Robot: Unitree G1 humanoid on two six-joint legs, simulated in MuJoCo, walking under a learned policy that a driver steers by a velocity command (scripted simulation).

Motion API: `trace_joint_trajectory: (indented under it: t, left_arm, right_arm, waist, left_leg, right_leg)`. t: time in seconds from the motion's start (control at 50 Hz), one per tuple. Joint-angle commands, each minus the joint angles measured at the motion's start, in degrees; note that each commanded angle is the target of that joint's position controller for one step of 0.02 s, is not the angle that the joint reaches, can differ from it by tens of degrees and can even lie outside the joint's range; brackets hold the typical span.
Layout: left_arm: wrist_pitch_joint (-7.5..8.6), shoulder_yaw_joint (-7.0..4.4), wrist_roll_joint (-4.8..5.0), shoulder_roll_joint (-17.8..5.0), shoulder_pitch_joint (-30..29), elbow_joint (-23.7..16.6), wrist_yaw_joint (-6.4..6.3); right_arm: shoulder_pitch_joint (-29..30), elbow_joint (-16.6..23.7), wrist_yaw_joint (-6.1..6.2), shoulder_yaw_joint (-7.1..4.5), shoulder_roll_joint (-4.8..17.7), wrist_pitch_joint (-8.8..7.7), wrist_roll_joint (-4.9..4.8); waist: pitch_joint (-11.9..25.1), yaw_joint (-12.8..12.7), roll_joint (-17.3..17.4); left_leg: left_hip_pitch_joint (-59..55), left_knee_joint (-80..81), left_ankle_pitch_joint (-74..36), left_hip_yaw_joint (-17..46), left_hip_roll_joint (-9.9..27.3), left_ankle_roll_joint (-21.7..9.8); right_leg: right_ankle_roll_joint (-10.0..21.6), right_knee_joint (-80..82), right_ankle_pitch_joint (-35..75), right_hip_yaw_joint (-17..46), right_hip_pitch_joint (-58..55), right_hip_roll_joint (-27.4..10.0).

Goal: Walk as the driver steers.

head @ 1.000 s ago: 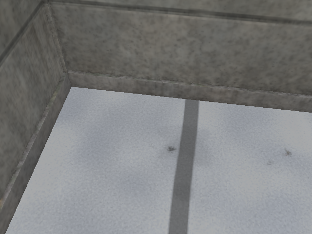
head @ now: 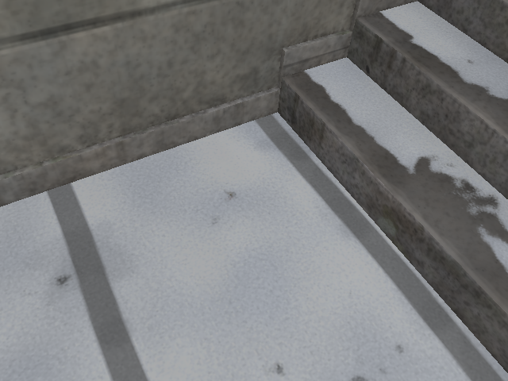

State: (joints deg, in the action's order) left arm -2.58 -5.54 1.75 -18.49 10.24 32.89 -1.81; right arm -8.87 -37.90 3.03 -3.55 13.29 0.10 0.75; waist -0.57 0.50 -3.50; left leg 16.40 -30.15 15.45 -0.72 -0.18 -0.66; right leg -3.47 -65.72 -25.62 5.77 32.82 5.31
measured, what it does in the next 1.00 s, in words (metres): walks ahead, turning right: right foot, then left foot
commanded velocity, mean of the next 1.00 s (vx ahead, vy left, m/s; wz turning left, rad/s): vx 0.15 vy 0.00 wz -0.60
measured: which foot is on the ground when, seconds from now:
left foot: down 0.00-0.32, up 0.34-0.68, down 0.70-1.00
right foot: up 0.00-0.30, down 0.32-0.70, up 0.72-1.00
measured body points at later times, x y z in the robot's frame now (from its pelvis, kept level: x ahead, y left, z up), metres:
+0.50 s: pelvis +0.08 -0.10 +0.00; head +0.09 -0.12 +0.45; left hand +0.19 +0.14 -0.11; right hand +0.20 -0.39 -0.08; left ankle +0.17 +0.03 -0.66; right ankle -0.04 -0.15 -0.73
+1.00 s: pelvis +0.20 -0.14 +0.00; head +0.23 -0.17 +0.44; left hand +0.49 +0.00 -0.10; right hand +0.15 -0.45 -0.11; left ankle +0.35 -0.11 -0.73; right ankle +0.16 -0.23 -0.71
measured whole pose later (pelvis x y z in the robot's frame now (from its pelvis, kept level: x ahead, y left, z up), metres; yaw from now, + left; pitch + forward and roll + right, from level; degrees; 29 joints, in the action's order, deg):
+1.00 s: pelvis +0.20 -0.14 +0.00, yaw -37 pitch -1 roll +2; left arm -4.0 -2.9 0.6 -17.5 10.9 37.2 -0.4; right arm -8.7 -40.3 2.5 -3.1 17.2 0.3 -0.1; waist -5.2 1.1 -0.5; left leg 20.1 -24.8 4.1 -8.4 0.9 -2.9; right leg -0.5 -45.6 -23.2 -0.2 22.7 -1.0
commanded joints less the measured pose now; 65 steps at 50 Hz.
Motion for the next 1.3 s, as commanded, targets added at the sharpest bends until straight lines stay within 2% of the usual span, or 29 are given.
trace_joint_trajectory:
  t: [0.02,0.12,0.14,0.2,0.3,0.32,0.34,0.36,0.38,0.42,0.44,0.52,0.66,0.7,0.72,0.74,0.78,0.84,0.9,0.92,1.0,1.02,1.04,1.06,1.08,1.14,1.2,1.22,1.3]
  left_arm:
    - [-0.07,-0.97,0.12,-3.0,-0.6,-3.6,-0.05]
    - [0.14,1.05,-0.26,0.1,-6.1,-6.1,1.0]
    - [3.21,2.72,-7.47,0.8,1.7,-1.2,4.43]
    - [6.08,-0.92,-5.49,-5.6,2.9,2.0,5.68]
    - [10.4,-0.43,-4.0,-1.1,11.0,7.6,6.2]
    - [11.56,-1.98,-5.52,-3.5,15.3,8.0,5.09]
    - [12.56,-3.02,-3.22,-11.8,20.0,5.0,3.45]
    - [13.49,-2.85,-5.5,-10.3,17.9,4.8,3.36]
    - [13.12,-1.18,-5.5,-4.8,14.0,6.3,4.26]
    - [11.98,1.22,-5.11,-0.3,12.8,7.6,5.35]
    - [8.59,-0.25,2.15,-4.3,12.6,4.9,3.84]
    - [4.32,-0.32,-0.59,-5.7,8.5,4.8,-0.08]
    - [4.1,-1.96,0.26,-7.6,7.3,4.5,-0.81]
    - [3.95,-0.12,-1.13,-2.1,4.4,0.5,-0.17]
    - [3.39,1.19,-2.3,3.2,15.8,1.3,-0.04]
    - [1.73,-0.73,-2.31,-4.8,24.7,5.3,-0.37]
    - [0.61,-1.3,-3.55,-7.3,13.3,5.9,0.91]
    - [-1.58,-0.2,-3.18,-4.4,10.9,4.8,2.94]
    - [-1.86,1.15,-2.81,-2.7,9.8,4.2,3.39]
    - [-1.21,0.95,0.38,-2.9,4.4,2.1,1.43]
    - [-1.05,0.8,-1.27,-5.1,7.4,1.8,0.98]
    - [-0.83,1.43,-4.46,-3.9,13.5,3.9,3.23]
    - [-0.63,1.08,-4.57,-4.1,17.7,5.9,4.35]
    - [-0.58,0.6,-4.51,-7.6,20.4,6.4,4.17]
    - [-0.76,-1.1,-4.54,-15.2,14.3,2.9,3.2]
    - [0.46,1.44,-4.33,-7.3,3.0,3.1,2.09]
    - [3.24,1.89,-3.27,-5.4,5.7,5.1,2.73]
    - [4.87,1.62,-1.29,-5.8,5.7,4.5,1.3]
    - [6.11,1.06,-1.63,-7.2,10.3,6.9,-0.32]
  right_arm:
    - [4.4,5.3,1.53,-1.02,6.7,-0.09,-0.11]
    - [-0.4,4.3,1.38,-2.08,10.3,0.44,-0.14]
    - [-4.7,4.0,-1.01,-1.58,7.6,-4.07,-0.41]
    - [0.8,7.4,-1.87,-1.96,9.3,-8.45,-0.27]
    - [0.3,7.2,-1.2,-2.36,9.3,-3.93,2.23]
    - [-4.1,5.5,-1.85,-0.94,3.5,-3.63,4.39]
    - [-1.2,12.0,-2.94,1.38,-4.2,-5.69,5.3]
    - [1.5,11.8,-4.88,1.7,-3.0,-8.15,3.02]
    - [6.2,10.2,-4.58,0.39,3.3,-8.74,1.27]
    - [4.0,8.2,-3.29,-0.7,6.3,-8.38,3.49]
    - [7.8,9.5,-3.51,-2.46,11.5,-8.15,-3.84]
    - [13.0,8.9,-4.95,1.19,1.9,-7.37,-0.6]
    - [5.0,5.6,-3.34,-2.5,11.1,-6.03,-0.67]
    - [-4.5,4.4,-2.72,-2.71,13.9,-6.03,1.21]
    - [-4.3,4.4,-2.67,-1.71,13.5,-5.52,2.87]
    - [-9.8,2.8,-2.65,-1.64,12.7,-3.94,0.99]
    - [0.9,5.9,-1.23,0.81,4.6,-2.14,-0.18]
    - [3.1,3.5,-0.48,0.44,8.4,-1.11,1.05]
    - [2.6,2.5,-0.91,-0.52,10.5,-0.73,1.68]
    - [8.5,4.0,-0.77,-1.68,12.4,-1.31,-0.68]
    - [6.0,2.3,-0.07,-2.14,14.0,-0.5,-1.75]
    - [-0.6,0.2,-1.07,-1.31,12.2,0.43,0.62]
    - [0.7,0.4,-1.54,-1.4,11.1,1.08,1.12]
    - [2.3,2.2,-2.31,0.04,6.1,1.59,1.25]
    - [5.4,5.2,-2.23,-0.08,6.7,1.99,1.68]
    - [-3.1,0.6,-4.94,-1.39,10.3,1.51,0.74]
    - [-5.2,-2.1,-6.13,-1.51,9.6,1.07,1.55]
    - [1.1,-0.4,-4.37,-1.98,10.5,-0.78,-2.53]
    - [4.6,0.6,-3.38,-0.54,7.8,-3.95,-1.44]
  waist:
    - [0.9,-0.2,10.6]
    - [4.4,3.3,12.7]
    - [4.8,3.1,14.8]
    - [0.6,0.6,11.7]
    - [1.3,-1.7,2.9]
    - [4.6,-2.9,-2.3]
    - [9.5,-2.7,-9.2]
    - [0.3,-5.9,-7.1]
    - [-5.3,-6.2,-3.4]
    - [-2.3,-2.7,-2.4]
    - [-6.9,-3.1,2.7]
    - [-4.5,-2.9,-0.7]
    - [5.1,2.2,-5.3]
    - [17.1,5.9,2.7]
    - [22.7,-0.5,18.9]
    - [29.2,-1.2,13.4]
    - [14.2,-1.6,6.6]
    - [6.1,-3.6,11.4]
    - [4.4,-3.2,13.4]
    - [1.6,-2.2,14.2]
    - [6.4,-2.8,10.1]
    - [9.4,-4.6,6.9]
    - [6.6,-6.8,4.7]
    - [3.3,-8.5,-11.9]
    - [-2.6,-7.5,-17.1]
    - [-3.2,1.2,-5.1]
    - [-0.5,0.4,-2.3]
    - [-3.1,-1.4,-2.2]
    - [-1.7,-4.2,-2.8]
  left_leg:
    - [-4.3,12.8,-10.2,9.6,13.7,-11.2]
    - [-11.9,11.8,-9.4,6.7,16.0,-12.4]
    - [-6.6,19.6,14.5,12.3,17.8,-13.2]
    - [-6.3,22.0,22.8,11.3,18.8,-8.7]
    - [-1.4,4.7,18.9,0.7,16.3,-9.8]
    - [4.5,-11.4,14.9,-4.8,11.8,-7.1]
    - [25.1,-27.4,20.1,-2.6,-1.0,-2.0]
    - [38.1,-31.6,18.4,9.3,-1.8,-1.3]
    - [42.7,-38.3,15.0,8.4,1.4,-1.7]
    - [37.4,-41.6,8.1,5.1,2.7,-1.4]
    - [41.6,-37.4,4.7,2.9,4.1,0.2]
    - [22.4,-13.0,-8.5,-2.8,-1.2,2.4]
    - [-0.8,4.7,-20.7,1.9,-4.3,-1.2]
    - [-23.4,2.5,-41.2,10.6,8.1,-6.2]
    - [-35.3,-0.9,-70.7,25.8,23.4,-15.2]
    - [-35.2,-1.2,-62.5,35.3,30.1,-19.7]
    - [-15.5,8.2,-32.1,21.8,20.4,-14.8]
    - [1.1,14.1,-17.1,9.0,13.4,-10.1]
    - [4.4,15.5,-8.5,5.7,13.2,-10.1]
    - [3.4,17.5,-7.9,6.8,14.0,-12.3]
    - [3.2,17.4,-0.3,7.5,17.0,-12.4]
    - [8.1,12.7,7.4,2.8,14.4,-8.3]
    - [17.0,6.8,19.7,-1.7,10.2,-4.3]
    - [25.7,-12.8,26.3,-9.9,3.1,0.0]
    - [33.1,-21.7,19.1,-3.1,-1.7,1.5]
    - [22.8,-26.4,0.3,1.0,2.7,2.5]
    - [19.5,-28.9,-3.7,-1.2,3.0,2.7]
    - [26.2,-28.3,-7.3,1.7,4.1,2.3]
    - [26.6,-14.4,-9.9,2.4,4.6,2.8]
  right_leg:
    - [-2.9,-10.6,3.5,-2.6,6.1,-4.0]
    - [-2.8,9.9,2.3,-6.2,2.4,-7.0]
    - [0.0,3.4,-1.0,-7.9,0.0,-8.2]
    - [4.6,13.3,-0.3,-7.8,-4.8,-8.4]
    - [9.4,42.6,13.1,-9.4,-28.5,-5.0]
    - [11.6,42.7,13.7,-3.9,-37.3,-8.1]
    - [27.3,43.9,27.3,28.4,-48.8,-21.2]
    - [28.9,52.9,15.8,38.7,-46.4,-27.1]
    - [24.0,50.9,8.8,30.0,-42.3,-25.1]
    - [19.8,49.4,11.4,19.8,-35.4,-19.5]
    - [20.2,51.2,32.1,21.9,-37.2,-21.7]
    - [13.3,48.9,52.7,5.7,-24.8,-11.9]
    - [7.5,38.1,53.6,11.7,-29.7,-10.3]
    - [4.0,15.5,33.5,11.2,-21.4,-4.6]
    - [1.2,-4.6,-20.6,8.2,-7.8,4.4]
    - [2.8,-14.6,-16.8,3.9,-5.2,2.9]
    - [2.0,-12.0,-4.6,0.5,-4.8,-1.6]
    - [1.2,-1.8,-1.1,-2.3,-12.8,-3.2]
    - [3.4,12.5,-4.0,-5.6,-17.0,-3.1]
    - [2.4,14.8,-1.0,-5.1,-13.0,-6.5]
    - [4.3,24.5,6.5,-6.5,-20.5,-7.4]
    - [6.9,31.1,3.2,-8.8,-31.2,-2.9]
    - [8.5,34.5,2.0,-6.8,-36.6,-2.6]
    - [11.5,49.9,-17.7,12.3,-35.4,-15.5]
    - [17.8,62.5,-36.2,35.3,-23.6,-26.6]
    - [13.0,60.8,-13.3,17.6,-20.4,-17.4]
    - [12.6,59.8,-4.7,9.8,-23.5,-14.3]
    - [14.3,58.4,-3.0,11.6,-26.1,-17.9]
    - [15.0,58.4,1.8,10.6,-32.3,-19.8]
Keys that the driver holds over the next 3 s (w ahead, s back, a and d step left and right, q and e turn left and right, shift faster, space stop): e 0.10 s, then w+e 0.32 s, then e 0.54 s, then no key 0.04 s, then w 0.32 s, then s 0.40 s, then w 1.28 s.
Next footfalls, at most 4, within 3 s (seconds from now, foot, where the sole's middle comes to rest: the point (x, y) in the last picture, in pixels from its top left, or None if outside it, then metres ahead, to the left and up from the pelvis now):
0.32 right None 0.00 -0.16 -0.77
0.70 left None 0.39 -0.13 -0.77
1.04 right None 0.19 -0.26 -0.77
1.48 left None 0.47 -0.18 -0.77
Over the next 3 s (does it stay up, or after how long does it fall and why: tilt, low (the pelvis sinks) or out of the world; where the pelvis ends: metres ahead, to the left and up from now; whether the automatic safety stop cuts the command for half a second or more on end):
stays up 0.72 -0.51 0.01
